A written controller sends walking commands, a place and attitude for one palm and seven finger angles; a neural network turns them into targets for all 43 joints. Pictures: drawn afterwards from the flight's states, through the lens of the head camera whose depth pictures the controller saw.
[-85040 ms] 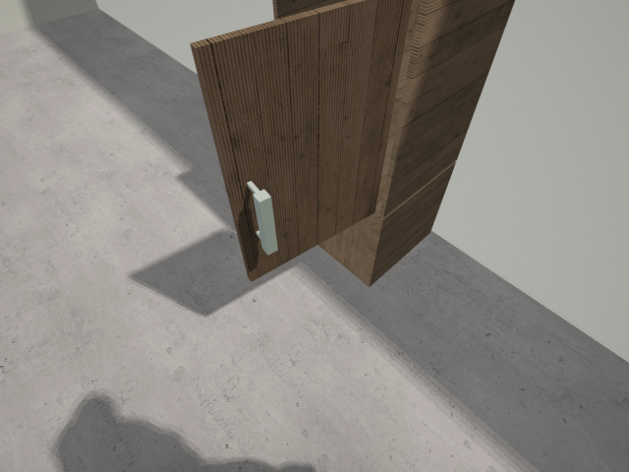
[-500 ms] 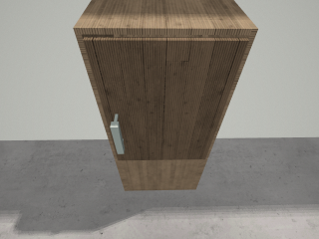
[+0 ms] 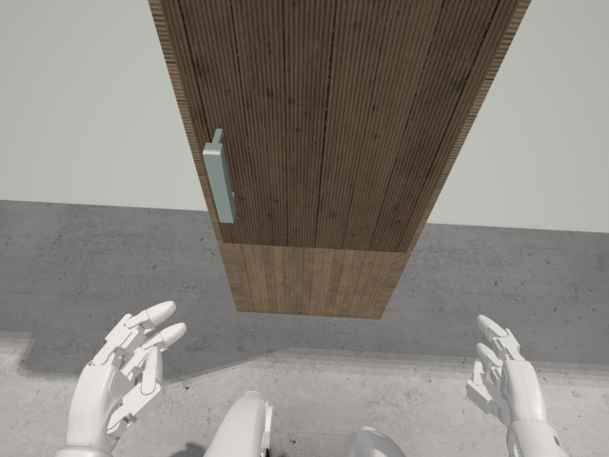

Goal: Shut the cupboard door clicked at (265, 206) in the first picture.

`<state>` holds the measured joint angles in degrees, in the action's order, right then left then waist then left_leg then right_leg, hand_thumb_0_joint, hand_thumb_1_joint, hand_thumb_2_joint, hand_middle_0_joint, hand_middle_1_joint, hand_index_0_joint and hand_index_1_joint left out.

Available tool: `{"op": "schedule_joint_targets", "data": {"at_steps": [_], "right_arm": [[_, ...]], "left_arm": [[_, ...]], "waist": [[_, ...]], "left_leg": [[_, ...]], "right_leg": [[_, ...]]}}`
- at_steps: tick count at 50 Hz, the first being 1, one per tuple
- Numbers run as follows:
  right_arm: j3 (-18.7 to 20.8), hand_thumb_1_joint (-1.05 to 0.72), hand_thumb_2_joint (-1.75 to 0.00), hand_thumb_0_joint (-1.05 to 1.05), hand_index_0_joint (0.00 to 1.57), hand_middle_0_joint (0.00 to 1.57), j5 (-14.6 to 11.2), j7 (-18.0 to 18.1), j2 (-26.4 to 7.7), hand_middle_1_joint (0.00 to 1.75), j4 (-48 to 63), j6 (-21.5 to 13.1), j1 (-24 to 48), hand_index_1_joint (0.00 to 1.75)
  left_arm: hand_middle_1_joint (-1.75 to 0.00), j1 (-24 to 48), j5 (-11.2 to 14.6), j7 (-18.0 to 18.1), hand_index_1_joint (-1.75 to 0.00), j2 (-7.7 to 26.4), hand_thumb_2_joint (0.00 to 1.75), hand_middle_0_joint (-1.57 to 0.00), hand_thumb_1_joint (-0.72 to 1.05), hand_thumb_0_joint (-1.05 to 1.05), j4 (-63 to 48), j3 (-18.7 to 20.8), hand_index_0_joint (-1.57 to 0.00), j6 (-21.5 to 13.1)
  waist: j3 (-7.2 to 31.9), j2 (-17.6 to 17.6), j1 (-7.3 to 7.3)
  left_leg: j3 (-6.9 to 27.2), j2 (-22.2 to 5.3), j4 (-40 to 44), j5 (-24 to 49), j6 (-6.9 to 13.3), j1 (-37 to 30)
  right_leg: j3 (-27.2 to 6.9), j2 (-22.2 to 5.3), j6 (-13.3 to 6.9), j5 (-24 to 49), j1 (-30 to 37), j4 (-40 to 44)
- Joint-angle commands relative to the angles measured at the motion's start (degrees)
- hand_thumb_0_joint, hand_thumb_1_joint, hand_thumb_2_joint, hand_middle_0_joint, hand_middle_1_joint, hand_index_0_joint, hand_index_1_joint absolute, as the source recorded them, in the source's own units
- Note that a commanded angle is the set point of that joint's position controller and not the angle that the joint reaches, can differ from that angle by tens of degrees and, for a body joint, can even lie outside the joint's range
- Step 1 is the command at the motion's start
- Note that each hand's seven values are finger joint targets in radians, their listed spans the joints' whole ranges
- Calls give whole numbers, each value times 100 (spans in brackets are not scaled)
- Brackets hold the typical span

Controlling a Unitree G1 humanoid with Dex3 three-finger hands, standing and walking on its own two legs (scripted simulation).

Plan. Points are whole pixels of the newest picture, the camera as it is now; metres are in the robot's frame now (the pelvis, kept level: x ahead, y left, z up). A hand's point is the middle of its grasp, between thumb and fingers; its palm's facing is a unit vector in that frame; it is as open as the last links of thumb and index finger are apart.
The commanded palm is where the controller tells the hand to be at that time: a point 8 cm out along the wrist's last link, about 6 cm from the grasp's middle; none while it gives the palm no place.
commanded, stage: raise the hand and make a fist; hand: left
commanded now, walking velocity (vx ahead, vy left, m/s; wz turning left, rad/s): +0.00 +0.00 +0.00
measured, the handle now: (223, 177) +0.54 +0.20 +0.01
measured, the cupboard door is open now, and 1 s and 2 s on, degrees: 0 0 0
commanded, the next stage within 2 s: bring the fist close to the handle in 1.52 s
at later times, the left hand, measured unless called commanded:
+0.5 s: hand (150, 358) +0.22 +0.20 +0.04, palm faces +0.07 -1.00 -0.03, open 3.9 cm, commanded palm +0.18 +0.25 +0.04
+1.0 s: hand (140, 350) +0.22 +0.22 +0.04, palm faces +0.06 -1.00 -0.02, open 3.1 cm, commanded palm +0.20 +0.27 +0.04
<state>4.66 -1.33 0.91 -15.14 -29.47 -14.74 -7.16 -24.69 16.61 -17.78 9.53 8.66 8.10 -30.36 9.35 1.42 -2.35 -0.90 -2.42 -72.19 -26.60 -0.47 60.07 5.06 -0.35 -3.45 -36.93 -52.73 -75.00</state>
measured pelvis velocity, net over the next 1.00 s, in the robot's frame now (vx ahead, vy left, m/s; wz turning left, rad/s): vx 0.00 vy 0.03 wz -0.01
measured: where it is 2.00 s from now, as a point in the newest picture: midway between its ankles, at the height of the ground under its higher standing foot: outside the picture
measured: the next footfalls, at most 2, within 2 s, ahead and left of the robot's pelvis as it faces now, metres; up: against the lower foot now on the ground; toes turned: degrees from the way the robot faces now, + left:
none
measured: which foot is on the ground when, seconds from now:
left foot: down 0.00-1.00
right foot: down 0.00-1.00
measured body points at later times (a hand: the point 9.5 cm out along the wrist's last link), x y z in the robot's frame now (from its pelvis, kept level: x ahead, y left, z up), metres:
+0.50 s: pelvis +0.00 +0.01 +0.00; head +0.08 +0.02 +0.44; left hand +0.21 +0.26 +0.05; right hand +0.16 -0.24 -0.09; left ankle +0.08 +0.13 -0.62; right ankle +0.00 -0.09 -0.62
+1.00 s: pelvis +0.00 +0.03 +0.00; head +0.08 +0.05 +0.44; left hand +0.22 +0.27 +0.04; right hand +0.21 -0.19 -0.07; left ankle +0.08 +0.13 -0.62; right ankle +0.00 -0.09 -0.62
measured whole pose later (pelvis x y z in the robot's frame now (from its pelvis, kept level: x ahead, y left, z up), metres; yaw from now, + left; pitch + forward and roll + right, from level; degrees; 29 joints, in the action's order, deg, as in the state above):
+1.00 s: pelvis +0.00 +0.03 +0.00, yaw +0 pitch +18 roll -5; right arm -1.6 0.1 2.6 -11.8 -28.2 -9.4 -11.6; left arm -22.8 14.0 -10.2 12.6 -1.0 6.8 -25.0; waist 10.1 -1.9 -0.9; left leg 1.2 -2.4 -74.3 -27.3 2.0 65.0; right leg 6.9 0.2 -1.1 -35.4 -54.8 -72.4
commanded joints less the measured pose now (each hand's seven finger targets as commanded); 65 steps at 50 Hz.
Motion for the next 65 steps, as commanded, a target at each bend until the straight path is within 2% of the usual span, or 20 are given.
{"op": "schedule_joint_targets", "data": {"at_steps": [1, 3, 5, 9, 13, 18, 19, 21, 24, 27, 33, 37, 39, 41, 43, 45, 48, 54, 59, 65], "right_arm": [[24, -90, -90, 0, 20, 20, 7, 196, -425, 30, 874, -233, -148, 30], [-37, -90, -90, 0, 20, 20, 47, 273, -437, 30, 716, -279, -231, 30], [-67, -90, -90, 0, 20, 20, 56, 318, -446, 30, 581, -311, -252, 30], [-80, -90, -90, 0, 20, 20, -30, 364, -419, 30, 559, -190, -208, 30], [-72, -90, -90, 0, 20, 20, -51, 376, -296, 30, 621, -7, -75, 30], [-62, -90, -90, 0, 20, 20, 32, 327, -258, 30, 534, 22, -158, 30], [-58, -90, -90, 0, 20, 20, 51, 311, -289, 30, 550, 9, -175, 30], [-44, -90, -90, 0, 20, 20, 61, 299, -345, 30, 525, 8, -214, 30], [-38, -90, -90, 0, 20, 20, 61, 305, -432, 30, 580, 0, -216, 30], [-41, -90, -90, 0, 20, 20, 63, 315, -483, 30, 665, 30, -251, 30], [-75, -90, -90, 0, 20, 20, 85, 292, -507, 30, 751, 152, -290, 30], [-121, -90, -90, 0, 20, 20, 93, 261, -522, 30, 820, 225, -298, 30], [-152, -90, -90, 0, 20, 20, 103, 252, -536, 30, 851, 261, -299, 30], [-172, -90, -90, 0, 20, 20, 100, 251, -542, 30, 886, 290, -309, 30], [-197, -90, -90, 0, 20, 20, 110, 259, -555, 30, 890, 293, -339, 30], [-204, -90, -90, 0, 20, 20, 119, 251, -546, 30, 907, 285, -321, 30], [-213, -90, -90, 0, 20, 20, 133, 233, -547, 30, 893, 276, -362, 30], [-217, -90, -90, 0, 20, 20, 111, 220, -560, 30, 879, 296, -333, 30], [-191, -90, -90, 0, 20, 20, 106, 225, -569, 30, 875, 277, -359, 30], [-169, -90, -90, 0, 20, 20, 111, 197, -547, 30, 814, 310, -389, 30]], "left_arm": [[-70, 811, 4, 467, -70, 1014, 90, -57, 90, 0, -2970, 418, -57, -547], [-74, 1073, -102, 515, -74, 954, 90, -60, 90, 0, -3152, 169, -60, -639], [-78, 793, -112, 399, -78, 798, 90, -64, 90, 0, -2713, 5, -64, -539], [-86, 63, 49, 151, -86, 858, 90, -71, 90, 0, -1894, 299, -71, 213], [-94, -254, 119, 336, -94, 1117, 90, -79, 90, 0, -1815, 869, -79, 658], [-104, -192, 99, 603, -104, 895, 90, -88, 90, 0, -2066, 732, -88, 148], [-106, -215, 58, 589, -106, 770, 90, -90, 90, 0, -2059, 532, -90, 24], [-110, -172, 45, 571, -110, 722, 90, -93, 90, 0, -1949, 410, -93, -159], [-116, -83, -6, 563, -116, 737, 90, -99, 90, 0, -1982, 258, -99, -293], [-122, -39, -17, 632, -122, 805, 90, -104, 90, 0, -2095, 261, -104, -306], [-134, 42, -131, 845, -134, 856, 90, -115, 90, 0, -2361, 263, -115, -192], [-142, 38, -172, 844, -142, 741, 90, -123, 90, 0, -2214, 135, -123, -27], [-146, 125, -227, 824, -146, 768, 90, -126, 90, 0, -2210, 85, -126, 51], [-150, 214, -227, 797, -150, 754, 90, -130, 90, 0, -2145, 79, -130, 115], [-150, 338, -225, 802, -150, 897, 90, -130, 90, 0, -2159, 203, -130, 138], [-150, 366, -192, 777, -150, 839, 90, -130, 90, 0, -2140, 196, -130, 127], [-150, 393, -186, 775, -150, 934, 90, -130, 90, 0, -2249, 269, -130, 109], [-150, 429, -147, 715, -150, 859, 90, -130, 90, 0, -2047, 214, -130, 182], [-150, 388, -96, 727, -150, 966, 90, -130, 90, 0, -2190, 334, -130, 150], [-150, 310, -103, 782, -150, 893, 90, -130, 90, 0, -2124, 295, -130, 81]], "waist": [[1152, -483, 246], [1067, -529, 439], [980, -524, 484], [1261, -137, 259], [1547, 103, -52], [1536, 119, 2], [1424, -59, 74], [1260, -15, 154], [1180, -283, 156], [1280, -347, 140], [1405, -653, 149], [1298, -591, 207], [1259, -704, 222], [1155, -567, 256], [1173, -641, 227], [1264, -582, 228], [1375, -757, 196], [1236, -563, 247], [1534, -645, 162], [1460, -611, 193]], "left_leg": [[185, 148, 438, 383, 260, -1066], [300, 95, 307, 433, 300, -1011], [354, 81, 261, 402, 283, -894], [333, 109, 268, 545, 252, -627], [326, 122, 413, 835, 224, -571], [371, 103, 530, 1163, 195, -769], [363, 105, 551, 1103, 183, -829], [374, 105, 604, 873, 186, -857], [378, 110, 700, 665, 210, -938], [417, 114, 847, 461, 219, -1085], [565, 84, 1081, 352, 198, -1405], [613, 76, 1134, 264, 174, -1431], [670, 65, 1189, 194, 165, -1463], [664, 66, 1188, 83, 169, -1407], [699, 74, 1195, 10, 165, -1352], [674, 82, 1149, 129, 161, -1404], [703, 74, 1139, 314, 152, -1495], [631, 95, 1071, 236, 167, -1297], [586, 103, 1015, 533, 165, -1400], [519, 108, 942, 753, 165, -1361]], "right_leg": [[-1151, 48, 255, 320, 6, 1977], [-974, 147, 225, 514, -297, 1770], [-858, 158, 230, 602, -426, 1687], [-993, 62, 357, 836, 92, 1804], [-1105, -47, 481, 1437, 747, 1808], [-784, 5, 428, 2207, 642, 1464], [-736, 3, 403, 2090, 426, 1439], [-622, 55, 349, 1612, 135, 1451], [-515, 113, 230, 1014, -113, 1446], [-389, 163, 189, 773, -207, 1435], [-144, 253, 143, 921, -256, 1298], [-96, 263, 149, 938, -287, 1341], [-59, 261, 138, 929, -326, 1317], [-59, 276, 151, 863, -341, 1376], [-67, 292, 128, 817, -312, 1342], [-64, 282, 136, 887, -290, 1345], [-52, 303, 114, 1032, -267, 1271], [-97, 290, 138, 935, -276, 1363], [-131, 282, 127, 1123, -135, 1313], [-150, 276, 136, 1313, -95, 1308]]}}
